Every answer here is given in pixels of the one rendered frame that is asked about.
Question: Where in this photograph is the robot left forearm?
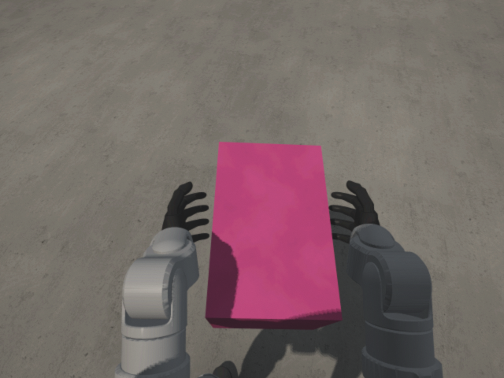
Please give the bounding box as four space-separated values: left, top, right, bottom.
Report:
114 227 199 378

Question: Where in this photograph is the carton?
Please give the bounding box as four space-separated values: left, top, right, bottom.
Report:
206 142 343 330

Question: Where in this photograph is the left robot hand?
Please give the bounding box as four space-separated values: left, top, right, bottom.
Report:
162 182 209 243

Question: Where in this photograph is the robot right forearm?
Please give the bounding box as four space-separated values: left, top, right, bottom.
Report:
346 224 443 378

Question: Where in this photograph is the right robot hand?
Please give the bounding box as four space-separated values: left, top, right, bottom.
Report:
328 180 380 243

